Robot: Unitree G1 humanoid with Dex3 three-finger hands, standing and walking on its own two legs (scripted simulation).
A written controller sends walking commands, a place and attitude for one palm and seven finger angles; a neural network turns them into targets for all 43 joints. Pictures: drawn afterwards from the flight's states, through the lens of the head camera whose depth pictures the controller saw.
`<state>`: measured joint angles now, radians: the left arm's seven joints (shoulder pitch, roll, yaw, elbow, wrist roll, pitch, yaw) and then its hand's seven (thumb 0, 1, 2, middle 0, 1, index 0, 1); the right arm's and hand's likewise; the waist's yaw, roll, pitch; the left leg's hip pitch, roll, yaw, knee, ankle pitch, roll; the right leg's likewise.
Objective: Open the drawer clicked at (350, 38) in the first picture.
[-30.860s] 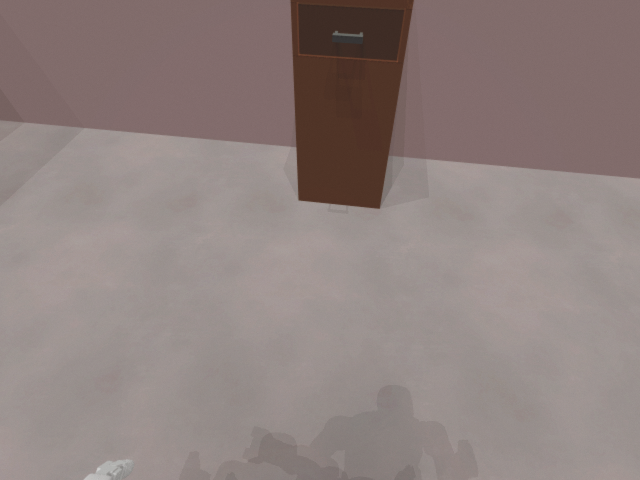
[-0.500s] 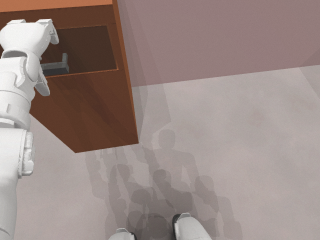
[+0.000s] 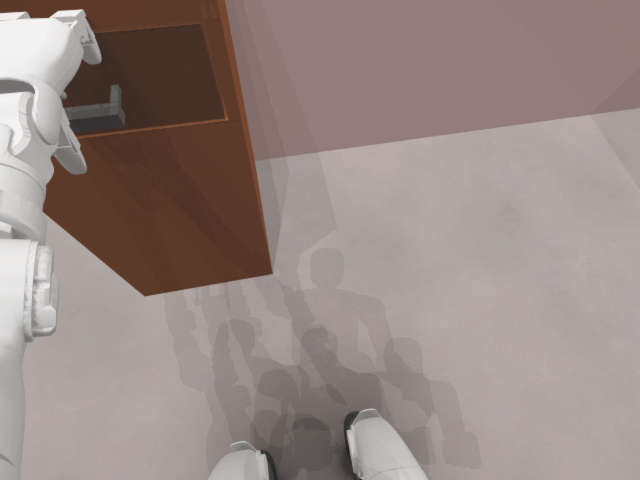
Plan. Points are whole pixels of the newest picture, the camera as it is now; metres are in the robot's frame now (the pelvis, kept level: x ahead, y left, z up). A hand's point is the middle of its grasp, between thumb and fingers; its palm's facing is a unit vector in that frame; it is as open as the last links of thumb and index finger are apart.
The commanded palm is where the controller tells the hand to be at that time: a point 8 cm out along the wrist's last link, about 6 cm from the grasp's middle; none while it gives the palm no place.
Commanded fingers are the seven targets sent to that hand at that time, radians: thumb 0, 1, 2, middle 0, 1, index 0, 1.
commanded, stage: lower the fingers behind the handle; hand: left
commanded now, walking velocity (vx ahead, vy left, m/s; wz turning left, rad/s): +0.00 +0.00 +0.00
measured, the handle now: (81, 107) +0.61 +0.23 +0.05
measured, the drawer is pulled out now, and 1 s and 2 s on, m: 0.00 0.00 0.00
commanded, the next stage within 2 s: lift the hand off the handle in 1.40 s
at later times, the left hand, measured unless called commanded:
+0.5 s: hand (64, 97) +0.57 +0.22 +0.11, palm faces +0.00 +0.02 -1.00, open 13.6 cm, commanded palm +0.57 +0.24 +0.10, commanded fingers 0.00 -0.50 0.30 -0.30 -1.20 -0.30 -1.20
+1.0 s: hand (66, 100) +0.57 +0.22 +0.10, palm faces +0.02 +0.04 -1.00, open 13.7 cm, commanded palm +0.57 +0.24 +0.07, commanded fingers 0.00 -0.50 0.30 -0.30 -1.20 -0.30 -1.20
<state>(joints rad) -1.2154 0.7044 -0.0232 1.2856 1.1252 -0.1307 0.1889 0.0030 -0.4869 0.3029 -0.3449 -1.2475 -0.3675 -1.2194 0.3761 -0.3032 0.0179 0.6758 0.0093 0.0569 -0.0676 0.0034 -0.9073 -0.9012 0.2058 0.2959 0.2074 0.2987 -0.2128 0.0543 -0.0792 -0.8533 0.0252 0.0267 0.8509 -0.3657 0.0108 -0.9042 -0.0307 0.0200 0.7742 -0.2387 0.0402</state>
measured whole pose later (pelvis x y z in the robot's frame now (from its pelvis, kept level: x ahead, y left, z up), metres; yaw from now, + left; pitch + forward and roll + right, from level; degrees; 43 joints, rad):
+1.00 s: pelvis -0.03 +0.00 -0.03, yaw +0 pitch +24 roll -1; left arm -1.31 0.77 -0.08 1.24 1.10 -0.07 0.13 0.00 -0.49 0.30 -0.31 -1.24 -0.28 -1.33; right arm 0.35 -0.31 0.05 0.61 0.04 0.08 -0.10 0.00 -0.91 -0.90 0.21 0.30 0.21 0.30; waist -0.24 0.05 -0.09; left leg -1.05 0.03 0.02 1.03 -0.40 0.01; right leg -1.10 -0.02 0.03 0.95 -0.27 0.04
